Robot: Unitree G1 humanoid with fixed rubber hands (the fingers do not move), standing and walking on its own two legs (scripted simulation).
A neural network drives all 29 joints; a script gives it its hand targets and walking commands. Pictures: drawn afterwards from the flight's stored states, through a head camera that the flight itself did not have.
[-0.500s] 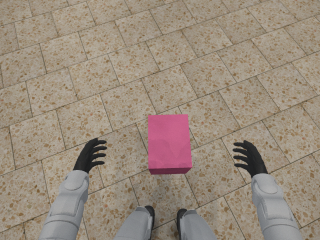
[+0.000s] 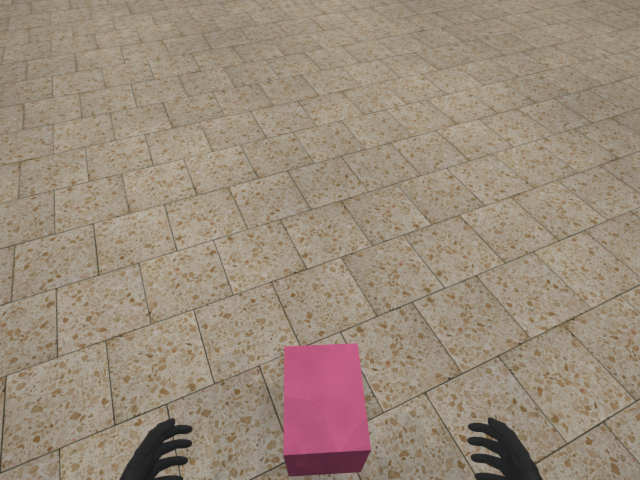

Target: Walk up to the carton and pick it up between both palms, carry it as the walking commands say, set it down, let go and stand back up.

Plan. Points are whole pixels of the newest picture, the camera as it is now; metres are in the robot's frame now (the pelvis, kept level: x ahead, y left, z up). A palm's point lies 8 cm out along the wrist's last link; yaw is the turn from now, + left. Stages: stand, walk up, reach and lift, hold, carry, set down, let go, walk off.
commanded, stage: let go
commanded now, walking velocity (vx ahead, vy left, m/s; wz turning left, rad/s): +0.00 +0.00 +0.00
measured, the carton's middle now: (323, 410) +0.42 +0.00 -0.65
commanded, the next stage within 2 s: stand in 0.24 s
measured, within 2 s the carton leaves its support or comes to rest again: neither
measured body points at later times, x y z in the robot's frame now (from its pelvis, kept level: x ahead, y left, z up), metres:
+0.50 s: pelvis +0.01 +0.00 +0.00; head -0.05 +0.00 +0.44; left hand +0.14 +0.28 -0.09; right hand +0.14 -0.29 -0.08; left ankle -0.02 +0.10 -0.74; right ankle -0.03 -0.10 -0.74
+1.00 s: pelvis -0.04 -0.01 +0.00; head -0.11 +0.00 +0.45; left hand +0.05 +0.29 -0.11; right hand +0.04 -0.30 -0.10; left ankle -0.02 +0.10 -0.74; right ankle -0.03 -0.10 -0.74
